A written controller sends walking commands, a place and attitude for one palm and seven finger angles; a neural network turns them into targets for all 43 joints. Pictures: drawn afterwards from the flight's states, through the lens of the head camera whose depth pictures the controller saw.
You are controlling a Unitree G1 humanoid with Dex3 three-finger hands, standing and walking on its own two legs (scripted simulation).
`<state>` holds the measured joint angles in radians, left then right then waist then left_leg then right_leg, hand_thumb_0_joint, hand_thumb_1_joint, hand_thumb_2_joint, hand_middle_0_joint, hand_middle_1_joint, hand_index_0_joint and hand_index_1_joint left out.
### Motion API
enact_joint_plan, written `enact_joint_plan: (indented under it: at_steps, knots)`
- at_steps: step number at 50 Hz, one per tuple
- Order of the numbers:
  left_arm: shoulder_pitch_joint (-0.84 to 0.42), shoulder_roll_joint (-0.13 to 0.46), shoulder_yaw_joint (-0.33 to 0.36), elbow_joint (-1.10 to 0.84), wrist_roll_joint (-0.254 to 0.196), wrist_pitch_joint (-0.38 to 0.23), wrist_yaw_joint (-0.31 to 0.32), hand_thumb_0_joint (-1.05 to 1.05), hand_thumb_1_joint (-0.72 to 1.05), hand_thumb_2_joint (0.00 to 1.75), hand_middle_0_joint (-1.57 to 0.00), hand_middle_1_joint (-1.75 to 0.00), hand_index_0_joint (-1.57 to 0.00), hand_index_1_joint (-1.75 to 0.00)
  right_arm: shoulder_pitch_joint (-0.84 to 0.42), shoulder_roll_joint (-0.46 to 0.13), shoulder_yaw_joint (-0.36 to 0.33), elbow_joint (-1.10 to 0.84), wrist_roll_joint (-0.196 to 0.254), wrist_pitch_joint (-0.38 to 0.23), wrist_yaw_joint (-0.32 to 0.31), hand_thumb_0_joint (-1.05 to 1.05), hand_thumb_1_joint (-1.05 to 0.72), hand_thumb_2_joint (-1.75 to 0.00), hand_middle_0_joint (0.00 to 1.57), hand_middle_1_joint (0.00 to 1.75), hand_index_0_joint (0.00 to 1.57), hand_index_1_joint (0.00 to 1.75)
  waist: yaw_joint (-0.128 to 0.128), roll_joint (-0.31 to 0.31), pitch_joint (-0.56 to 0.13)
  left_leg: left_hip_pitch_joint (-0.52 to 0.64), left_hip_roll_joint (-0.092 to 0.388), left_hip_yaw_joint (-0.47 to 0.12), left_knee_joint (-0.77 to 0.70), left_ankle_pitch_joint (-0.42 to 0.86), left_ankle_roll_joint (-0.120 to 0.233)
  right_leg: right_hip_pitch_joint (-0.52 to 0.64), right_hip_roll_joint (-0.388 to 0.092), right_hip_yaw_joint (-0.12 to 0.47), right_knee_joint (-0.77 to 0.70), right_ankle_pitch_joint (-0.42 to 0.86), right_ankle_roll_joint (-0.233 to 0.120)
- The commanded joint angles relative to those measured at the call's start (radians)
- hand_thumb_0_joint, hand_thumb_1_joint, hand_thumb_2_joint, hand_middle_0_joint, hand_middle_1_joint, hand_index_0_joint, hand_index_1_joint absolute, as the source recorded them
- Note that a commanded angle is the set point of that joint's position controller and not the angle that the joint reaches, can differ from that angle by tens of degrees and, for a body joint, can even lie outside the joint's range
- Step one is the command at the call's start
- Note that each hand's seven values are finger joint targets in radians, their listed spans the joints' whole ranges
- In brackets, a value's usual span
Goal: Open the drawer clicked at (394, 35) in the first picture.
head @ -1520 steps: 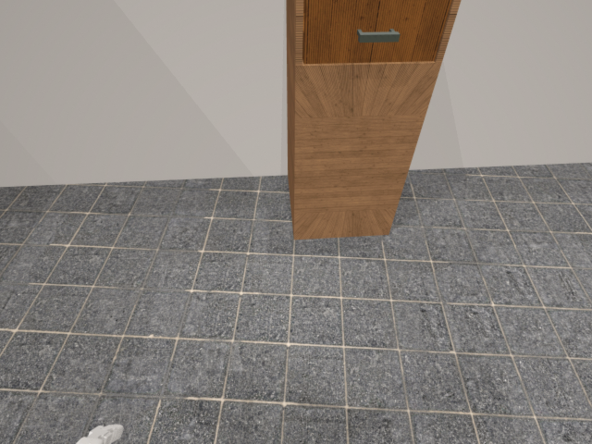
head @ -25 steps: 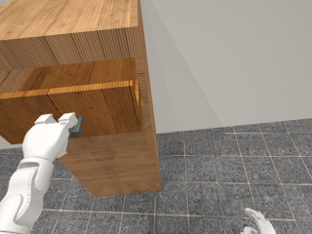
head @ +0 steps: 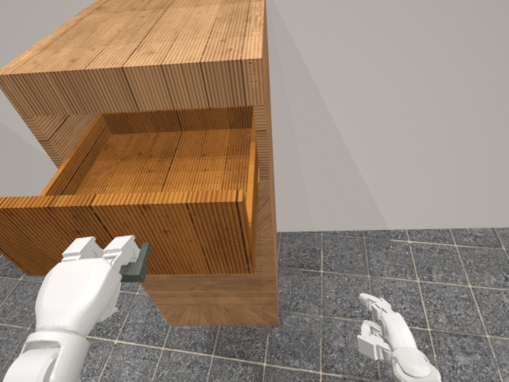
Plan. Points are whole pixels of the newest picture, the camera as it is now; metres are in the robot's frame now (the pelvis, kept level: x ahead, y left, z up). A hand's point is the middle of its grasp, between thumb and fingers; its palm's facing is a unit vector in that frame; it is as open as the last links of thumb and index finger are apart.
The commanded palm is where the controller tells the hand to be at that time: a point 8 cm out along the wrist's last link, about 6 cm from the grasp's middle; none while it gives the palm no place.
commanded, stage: pull the drawer open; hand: left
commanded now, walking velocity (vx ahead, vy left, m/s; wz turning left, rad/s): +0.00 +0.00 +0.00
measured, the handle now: (110, 260) +0.23 +0.25 +0.12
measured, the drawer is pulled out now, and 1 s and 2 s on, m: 0.22 0.28 0.28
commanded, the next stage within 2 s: open the thumb to release the handle in 0.42 s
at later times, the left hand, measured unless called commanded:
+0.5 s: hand (84, 358) +0.12 +0.23 +0.09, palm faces +0.03 -0.12 -0.99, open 5.4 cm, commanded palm +0.10 +0.24 +0.15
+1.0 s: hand (84, 349) +0.12 +0.23 +0.10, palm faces +0.05 -0.07 -1.00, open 11.5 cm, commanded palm +0.09 +0.25 +0.15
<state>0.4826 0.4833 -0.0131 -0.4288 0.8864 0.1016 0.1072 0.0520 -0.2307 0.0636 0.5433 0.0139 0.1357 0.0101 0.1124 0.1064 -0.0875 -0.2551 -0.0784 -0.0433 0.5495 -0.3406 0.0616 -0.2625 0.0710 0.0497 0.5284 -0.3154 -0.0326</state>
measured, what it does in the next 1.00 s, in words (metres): stands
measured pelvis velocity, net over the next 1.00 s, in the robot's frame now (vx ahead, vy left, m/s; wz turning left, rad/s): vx -0.04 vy -0.02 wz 0.01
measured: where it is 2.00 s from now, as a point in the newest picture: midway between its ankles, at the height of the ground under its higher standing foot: outside the picture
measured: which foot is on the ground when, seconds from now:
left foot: down 0.00-1.00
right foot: down 0.00-1.00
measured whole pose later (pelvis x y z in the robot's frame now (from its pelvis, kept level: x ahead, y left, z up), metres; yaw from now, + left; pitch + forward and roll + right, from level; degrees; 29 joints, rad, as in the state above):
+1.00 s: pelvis -0.04 -0.02 +0.00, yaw +1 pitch -3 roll +0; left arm 0.48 0.55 0.03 -0.39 0.87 0.01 0.10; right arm 0.07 -0.23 0.06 0.61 0.01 0.11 -0.05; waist 0.13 0.09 -0.02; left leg -0.21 -0.06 -0.06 0.54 -0.29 0.03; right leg -0.21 0.09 0.02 0.51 -0.26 -0.06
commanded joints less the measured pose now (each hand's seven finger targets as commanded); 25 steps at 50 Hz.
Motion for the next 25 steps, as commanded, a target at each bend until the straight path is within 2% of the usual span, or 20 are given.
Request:
enact_joint_plan:
  at_steps: [1, 3, 4, 5, 6, 7, 9, 10, 11, 14, 15, 16, 17, 20, 21, 22, 24, 25]
  knots:
    - [0.101, 0.158, 0.195, -0.280, -0.018, 0.015, 0.072, 0.00, 0.90, 0.90, -0.40, -1.35, -0.40, -1.35, -0.128, -0.120, -0.044, -0.181, 0.008, -0.043, -0.004, 0.00, -0.90, -0.90, 0.20, 0.30, 0.20, 0.30, 0.025, -0.061, -0.149, 0.053, 0.087, 0.002, -0.026, 0.557, -0.061, 0.112, -0.051, -0.016, -0.029, 0.419, 0.007]
    - [0.125, 0.186, 0.229, -0.291, -0.021, 0.013, 0.082, 0.00, 0.90, 0.90, -0.40, -1.35, -0.40, -1.35, -0.129, -0.130, -0.046, -0.187, 0.009, -0.040, -0.007, 0.00, -0.90, -0.90, 0.20, 0.30, 0.20, 0.30, 0.027, -0.063, -0.130, 0.038, 0.091, 0.003, -0.034, 0.526, -0.061, 0.105, -0.049, -0.008, -0.033, 0.399, 0.008]
    - [0.150, 0.177, 0.222, -0.305, -0.020, 0.013, 0.088, 0.00, 0.90, 0.90, -0.40, -1.35, -0.40, -1.35, -0.132, -0.131, -0.046, -0.195, 0.008, -0.040, -0.007, 0.00, -0.90, -0.90, 0.20, 0.30, 0.20, 0.30, 0.031, -0.052, -0.133, 0.039, 0.091, 0.006, -0.033, 0.516, -0.059, 0.107, -0.052, -0.008, -0.034, 0.395, 0.010]
    - [0.194, 0.193, 0.251, -0.311, -0.028, 0.015, 0.097, 0.00, 0.90, 0.90, -0.40, -1.35, -0.40, -1.35, -0.143, -0.136, -0.045, -0.203, 0.016, -0.043, -0.007, 0.00, -0.90, -0.90, 0.20, 0.30, 0.20, 0.30, 0.036, -0.037, -0.132, 0.039, 0.096, 0.003, -0.028, 0.512, -0.060, 0.104, -0.047, 0.010, -0.037, 0.390, 0.006]
    - [0.220, 0.170, 0.228, -0.326, -0.024, 0.013, 0.100, 0.00, 0.90, 0.90, -0.40, -1.35, -0.40, -1.35, -0.125, -0.132, -0.044, -0.205, 0.012, -0.042, -0.004, 0.00, -0.90, -0.90, 0.20, 0.30, 0.20, 0.30, 0.039, -0.028, -0.147, 0.040, 0.093, 0.009, -0.022, 0.515, -0.057, 0.109, -0.056, -0.006, -0.029, 0.394, 0.009]
    - [0.249, 0.179, 0.238, -0.329, -0.029, 0.007, 0.105, 0.00, 0.90, 0.90, -0.40, -1.35, -0.40, -1.35, -0.122, -0.135, -0.047, -0.207, 0.015, -0.044, -0.002, 0.00, -0.90, -0.90, 0.20, 0.30, 0.20, 0.30, 0.037, -0.038, -0.122, 0.035, 0.097, 0.008, -0.020, 0.523, -0.060, 0.096, -0.054, -0.001, -0.031, 0.398, 0.009]
    - [0.281, 0.173, 0.230, -0.352, -0.031, 0.003, 0.116, 0.00, 0.90, 0.90, -0.40, -1.35, -0.40, -1.35, -0.121, -0.145, -0.052, -0.214, 0.014, -0.042, 0.001, 0.00, -0.90, -0.90, 0.20, 0.30, 0.20, 0.30, 0.038, -0.034, -0.124, 0.032, 0.099, 0.012, -0.015, 0.512, -0.056, 0.084, -0.055, 0.002, -0.029, 0.392, 0.013]
    - [0.298, 0.185, 0.251, -0.363, -0.037, 0.006, 0.125, 0.00, 0.90, 0.90, -0.40, -1.35, -0.40, -1.35, -0.131, -0.149, -0.054, -0.218, 0.018, -0.042, 0.000, 0.00, -0.90, -0.90, 0.20, 0.30, 0.20, 0.30, 0.039, -0.020, -0.126, 0.032, 0.104, 0.009, -0.011, 0.501, -0.058, 0.083, -0.053, 0.016, -0.029, 0.382, 0.009]
    - [0.315, 0.167, 0.233, -0.373, -0.033, 0.007, 0.129, 0.00, 0.90, 0.90, -0.40, -1.35, -0.40, -1.35, -0.118, -0.145, -0.053, -0.221, 0.013, -0.041, 0.003, 0.00, -0.90, -0.90, 0.20, 0.30, 0.20, 0.30, 0.041, -0.021, -0.125, 0.028, 0.102, 0.012, -0.008, 0.488, -0.053, 0.078, -0.058, 0.001, -0.026, 0.369, 0.011]
    - [0.361, 0.173, 0.249, -0.369, -0.038, -0.005, 0.148, 0.00, 0.90, 0.90, -0.40, -1.35, -0.40, -1.35, -0.114, -0.153, -0.061, -0.223, 0.013, -0.040, 0.003, 0.00, -0.90, -0.90, 0.20, 0.30, 0.20, 0.30, 0.043, -0.036, -0.110, 0.019, 0.103, 0.013, -0.005, 0.462, -0.050, 0.056, -0.057, 0.010, -0.027, 0.348, 0.013]
    - [0.366, 0.175, 0.256, -0.375, -0.040, -0.001, 0.154, 0.00, 0.90, 0.90, -0.40, -1.35, -0.40, -1.35, -0.130, -0.156, -0.063, -0.229, 0.016, -0.040, 0.003, 0.00, -0.90, -0.90, 0.20, 0.30, 0.20, 0.30, 0.041, -0.031, -0.109, 0.023, 0.104, 0.009, 0.000, 0.447, -0.048, 0.049, -0.052, 0.027, -0.032, 0.334, 0.010]
    - [0.365, 0.167, 0.245, -0.382, -0.038, 0.000, 0.157, 0.00, 0.90, 0.90, -0.40, -1.35, -0.40, -1.35, -0.114, -0.151, -0.063, -0.229, 0.012, -0.039, 0.003, 0.00, -0.90, -0.90, 0.20, 0.30, 0.20, 0.30, 0.041, -0.037, -0.104, 0.015, 0.103, 0.013, -0.001, 0.421, -0.045, 0.044, -0.060, 0.009, -0.028, 0.313, 0.012]
    - [0.372, 0.175, 0.261, -0.358, -0.040, -0.003, 0.160, 0.00, 0.90, 0.90, -0.40, -1.35, -0.40, -1.35, -0.114, -0.148, -0.067, -0.222, 0.013, -0.039, 0.001, 0.00, -0.90, -0.90, 0.20, 0.30, 0.20, 0.30, 0.039, -0.073, -0.072, -0.001, 0.103, 0.013, -0.006, 0.385, -0.044, 0.031, -0.056, 0.014, -0.035, 0.287, 0.011]
    - [0.406, 0.175, 0.268, -0.362, -0.044, -0.011, 0.172, 0.00, 0.90, 0.90, -0.40, -1.35, -0.40, -1.35, -0.131, -0.155, -0.071, -0.232, 0.015, -0.042, -0.002, 0.00, -0.90, -0.90, 0.20, 0.30, 0.20, 0.30, 0.043, -0.059, -0.069, 0.000, 0.100, 0.011, -0.003, 0.336, -0.041, 0.024, -0.054, 0.035, -0.046, 0.250, 0.009]
    - [0.416, 0.174, 0.269, -0.366, -0.045, -0.011, 0.175, 0.00, 0.90, 0.90, -0.40, -1.35, -0.40, -1.35, -0.118, -0.152, -0.068, -0.230, 0.013, -0.041, -0.002, 0.00, -0.90, -0.90, 0.20, 0.30, 0.20, 0.30, 0.045, -0.061, -0.078, -0.004, 0.102, 0.015, -0.006, 0.330, -0.040, 0.032, -0.060, 0.020, -0.041, 0.243, 0.011]
    - [0.418, 0.180, 0.276, -0.351, -0.043, -0.014, 0.178, 0.00, 0.90, 0.90, -0.40, -1.35, -0.40, -1.35, -0.121, -0.150, -0.070, -0.226, 0.015, -0.040, -0.004, 0.00, -0.90, -0.90, 0.20, 0.30, 0.20, 0.30, 0.045, -0.067, -0.051, -0.011, 0.101, 0.015, -0.006, 0.313, -0.040, 0.016, -0.058, 0.026, -0.045, 0.226, 0.010]
    - [0.413, 0.172, 0.262, -0.363, -0.037, -0.016, 0.181, 0.00, 0.90, 0.90, -0.40, -1.35, -0.40, -1.35, -0.120, -0.154, -0.071, -0.229, 0.011, -0.043, -0.004, 0.00, -0.90, -0.90, 0.20, 0.30, 0.20, 0.30, 0.042, -0.054, -0.049, -0.004, 0.099, 0.015, -0.003, 0.299, -0.038, 0.003, -0.059, 0.030, -0.051, 0.209, 0.010]
    - [0.425, 0.168, 0.262, -0.375, -0.041, -0.013, 0.182, 0.00, 0.90, 0.90, -0.40, -1.35, -0.40, -1.35, -0.132, -0.157, -0.071, -0.235, 0.014, -0.045, -0.002, 0.00, -0.90, -0.90, 0.20, 0.30, 0.20, 0.30, 0.043, -0.022, -0.050, 0.003, 0.102, 0.010, -0.005, 0.301, -0.041, 0.005, -0.055, 0.042, -0.056, 0.195, 0.006]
